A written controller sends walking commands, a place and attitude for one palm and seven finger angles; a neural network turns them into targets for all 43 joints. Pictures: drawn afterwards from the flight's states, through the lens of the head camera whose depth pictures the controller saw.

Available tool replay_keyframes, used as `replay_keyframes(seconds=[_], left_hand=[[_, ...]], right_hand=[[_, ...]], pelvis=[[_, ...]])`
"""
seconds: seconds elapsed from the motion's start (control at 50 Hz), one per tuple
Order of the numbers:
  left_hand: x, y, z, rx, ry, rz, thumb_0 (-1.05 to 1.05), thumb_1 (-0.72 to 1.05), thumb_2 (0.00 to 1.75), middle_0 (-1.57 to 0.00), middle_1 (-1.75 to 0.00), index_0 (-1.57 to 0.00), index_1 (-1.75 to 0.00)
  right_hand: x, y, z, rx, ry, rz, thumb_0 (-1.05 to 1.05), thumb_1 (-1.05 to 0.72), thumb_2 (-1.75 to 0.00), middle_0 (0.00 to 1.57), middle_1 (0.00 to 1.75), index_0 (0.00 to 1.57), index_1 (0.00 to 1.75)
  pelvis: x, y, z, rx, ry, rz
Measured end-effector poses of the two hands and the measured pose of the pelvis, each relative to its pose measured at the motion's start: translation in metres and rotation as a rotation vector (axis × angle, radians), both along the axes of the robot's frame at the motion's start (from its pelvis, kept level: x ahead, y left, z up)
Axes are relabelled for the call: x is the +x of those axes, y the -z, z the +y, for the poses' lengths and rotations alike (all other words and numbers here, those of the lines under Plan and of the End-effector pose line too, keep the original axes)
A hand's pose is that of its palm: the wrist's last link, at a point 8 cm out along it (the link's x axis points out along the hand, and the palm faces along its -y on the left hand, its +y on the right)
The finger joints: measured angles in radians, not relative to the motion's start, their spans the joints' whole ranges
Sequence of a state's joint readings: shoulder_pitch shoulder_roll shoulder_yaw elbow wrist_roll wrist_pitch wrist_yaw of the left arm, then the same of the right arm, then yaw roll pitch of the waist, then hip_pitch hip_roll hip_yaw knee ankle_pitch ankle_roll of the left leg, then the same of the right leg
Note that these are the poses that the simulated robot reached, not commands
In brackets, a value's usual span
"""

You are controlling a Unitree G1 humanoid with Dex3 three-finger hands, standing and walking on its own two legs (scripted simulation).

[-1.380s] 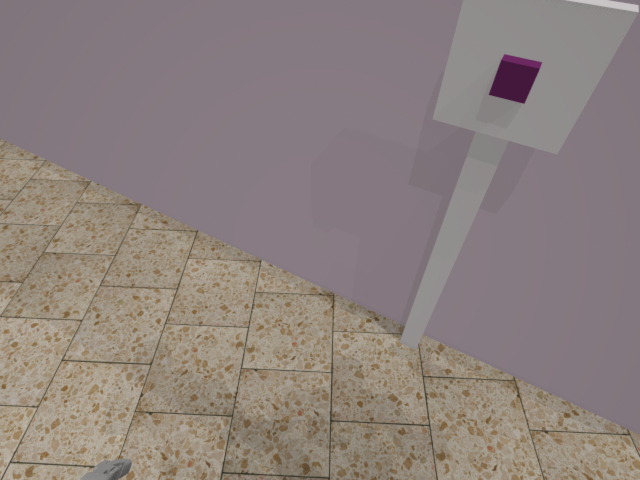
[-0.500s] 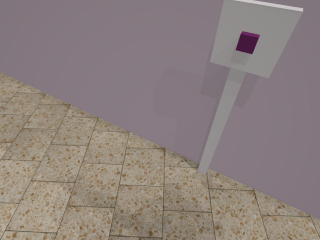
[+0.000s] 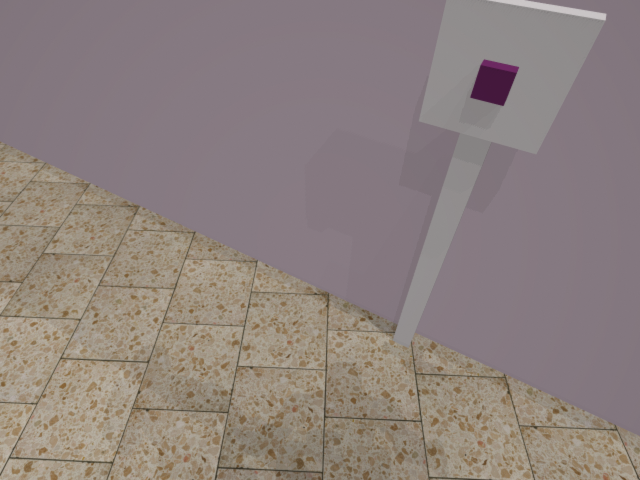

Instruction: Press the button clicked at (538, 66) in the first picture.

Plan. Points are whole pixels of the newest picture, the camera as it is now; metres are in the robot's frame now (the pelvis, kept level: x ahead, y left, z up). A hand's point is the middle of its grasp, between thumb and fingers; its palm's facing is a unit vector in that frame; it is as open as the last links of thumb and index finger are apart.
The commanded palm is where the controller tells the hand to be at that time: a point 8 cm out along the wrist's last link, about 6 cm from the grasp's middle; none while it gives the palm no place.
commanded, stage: look at it before walking up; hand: left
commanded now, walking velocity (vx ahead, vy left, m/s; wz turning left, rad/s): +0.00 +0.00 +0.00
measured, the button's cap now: (494, 81) +0.67 -0.24 +0.19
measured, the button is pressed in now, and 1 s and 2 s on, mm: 0 0 0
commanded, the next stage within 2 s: turn to face it in 0.06 s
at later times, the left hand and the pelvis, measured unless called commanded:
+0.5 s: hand out of the picture +0.06 +0.21 -0.18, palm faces -0.12 -0.95 -0.29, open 7.4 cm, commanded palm none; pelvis -0.01 -0.01 -0.02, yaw -8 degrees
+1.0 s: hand out of the picture +0.07 +0.15 -0.17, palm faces -0.23 -0.95 -0.22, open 7.4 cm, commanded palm none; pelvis -0.02 -0.02 +0.00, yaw -18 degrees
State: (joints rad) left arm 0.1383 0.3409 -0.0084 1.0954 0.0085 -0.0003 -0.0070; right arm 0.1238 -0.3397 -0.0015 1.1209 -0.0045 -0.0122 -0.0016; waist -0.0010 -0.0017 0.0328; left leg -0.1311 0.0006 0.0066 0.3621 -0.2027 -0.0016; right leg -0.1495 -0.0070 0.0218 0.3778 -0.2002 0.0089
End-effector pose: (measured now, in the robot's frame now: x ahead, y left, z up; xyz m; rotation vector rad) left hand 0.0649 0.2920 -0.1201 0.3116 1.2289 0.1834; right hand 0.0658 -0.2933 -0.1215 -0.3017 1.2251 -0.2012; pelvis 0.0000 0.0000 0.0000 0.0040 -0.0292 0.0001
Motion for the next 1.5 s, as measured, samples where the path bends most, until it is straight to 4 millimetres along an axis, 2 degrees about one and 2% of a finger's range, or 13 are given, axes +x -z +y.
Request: replay_keyframes(seconds=[0.26, 0.34, 0.48, 0.6, 0.74, 0.84, 0.92, 1.04, 1.16, 1.26, 1.36, 1.44, 1.5], left_hand=[[0.005, -0.002, 0.001, 0.006, 0.0, -0.009, 0.01, 0.91, 0.9, -0.2, -0.3, -0.21, -0.3], [0.004, 0.003, -0.004, 0.004, 0.009, 0.013, 0.01, 0.91, 0.9, -0.2, -0.3, -0.2, -0.3], [-0.002, 0.019, -0.034, -0.031, 0.064, 0.071, 0.01, 0.91, 0.9, -0.2, -0.3, -0.2, -0.3], [-0.007, 0.024, -0.071, -0.034, 0.108, 0.067, 0.01, 0.91, 0.9, -0.2, -0.3, -0.2, -0.3], [-0.021, 0.011, -0.099, -0.064, 0.12, 0.102, 0.01, 0.91, 0.9, -0.2, -0.3, -0.21, -0.3], [-0.014, 0.009, -0.105, -0.082, 0.146, 0.095, 0.01, 0.91, 0.9, -0.2, -0.3, -0.21, -0.3], [-0.002, 0.013, -0.103, -0.096, 0.167, 0.07, 0.01, 0.91, 0.9, -0.2, -0.3, -0.21, -0.3], [0.014, 0.022, -0.087, -0.12, 0.21, 0.048, 0.01, 0.91, 0.9, -0.2, -0.3, -0.21, -0.3], [0.034, 0.039, -0.056, -0.144, 0.247, 0.045, 0.01, 0.91, 0.9, -0.2, -0.3, -0.21, -0.3], [0.05, 0.033, -0.037, -0.148, 0.296, 0.06, 0.01, 0.91, 0.9, -0.2, -0.3, -0.2, -0.3], [0.059, 0.03, -0.028, -0.148, 0.34, 0.089, 0.01, 0.91, 0.9, -0.2, -0.3, -0.2, -0.3], [0.067, 0.032, -0.035, -0.15, 0.377, 0.135, 0.01, 0.91, 0.9, -0.2, -0.3, -0.2, -0.3], [0.076, 0.034, -0.05, -0.16, 0.408, 0.162, 0.01, 0.91, 0.9, -0.2, -0.3, -0.2, -0.3]], right_hand=[[0.01, -0.001, 0.001, -0.001, -0.002, -0.024, 0.0, -0.9, -0.9, 0.2, 0.3, 0.2, 0.3], [0.007, 0.003, 0.006, 0.007, 0.03, -0.045, 0.0, -0.9, -0.9, 0.2, 0.3, 0.2, 0.3], [-0.023, 0.025, 0.018, 0.076, 0.118, -0.047, 0.0, -0.9, -0.9, 0.2, 0.3, 0.2, 0.3], [-0.057, 0.055, 0.008, 0.14, 0.203, -0.004, 0.0, -0.9, -0.9, 0.2, 0.3, 0.2, 0.3], [-0.083, 0.037, -0.004, 0.142, 0.267, 0.028, 0.0, -0.9, -0.9, 0.2, 0.3, 0.2, 0.3], [-0.099, 0.027, -0.011, 0.106, 0.314, 0.031, 0.0, -0.9, -0.9, 0.2, 0.3, 0.2, 0.3], [-0.109, 0.022, -0.008, 0.078, 0.34, 0.036, 0.0, -0.91, -0.9, 0.2, 0.3, 0.2, 0.3], [-0.109, 0.013, 0.014, 0.055, 0.37, -0.002, 0.0, -0.91, -0.9, 0.2, 0.3, 0.2, 0.29], [-0.113, 0.007, 0.058, 0.036, 0.406, -0.06, 0.0, -0.91, -0.9, 0.2, 0.3, 0.2, 0.3], [-0.136, -0.002, 0.097, 0.053, 0.449, -0.025, 0.0, -0.9, -0.9, 0.2, 0.3, 0.2, 0.3], [-0.163, -0.004, 0.125, 0.069, 0.527, 0.021, 0.0, -0.9, -0.9, 0.2, 0.3, 0.2, 0.3], [-0.191, -0.005, 0.143, 0.081, 0.606, 0.082, 0.0, -0.9, -0.9, 0.2, 0.3, 0.2, 0.3], [-0.214, -0.006, 0.156, 0.097, 0.666, 0.149, 0.0, -0.9, -0.9, 0.2, 0.3, 0.2, 0.3]], pelvis=[[0.002, 0.0, 0.0, 0.0, 0.01, -0.002], [-0.001, 0.003, 0.0, 0.004, 0.046, 0.002], [-0.012, 0.015, -0.009, 0.037, 0.131, -0.002], [-0.019, 0.028, -0.03, 0.033, 0.193, -0.003], [-0.027, 0.009, -0.04, 0.038, 0.234, 0.026], [-0.026, 0.004, -0.039, 0.029, 0.265, 0.044], [-0.025, 0.004, -0.033, 0.014, 0.288, 0.05], [-0.023, 0.005, -0.013, -0.004, 0.327, 0.052], [-0.022, 0.012, 0.018, -0.019, 0.362, 0.044], [-0.018, 0.002, 0.035, -0.036, 0.403, 0.04], [-0.007, -0.003, 0.041, -0.043, 0.445, 0.047], [0.001, -0.004, 0.038, -0.044, 0.475, 0.05], [0.008, -0.005, 0.031, -0.043, 0.496, 0.053]])
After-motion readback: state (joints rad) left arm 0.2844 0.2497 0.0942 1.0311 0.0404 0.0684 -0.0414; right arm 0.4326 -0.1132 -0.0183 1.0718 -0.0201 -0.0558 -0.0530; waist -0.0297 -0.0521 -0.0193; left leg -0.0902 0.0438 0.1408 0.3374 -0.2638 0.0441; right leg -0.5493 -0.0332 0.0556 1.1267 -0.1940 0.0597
